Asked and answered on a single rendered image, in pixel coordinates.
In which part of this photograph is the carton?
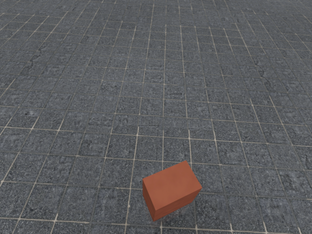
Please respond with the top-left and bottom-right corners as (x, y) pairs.
(142, 161), (202, 222)

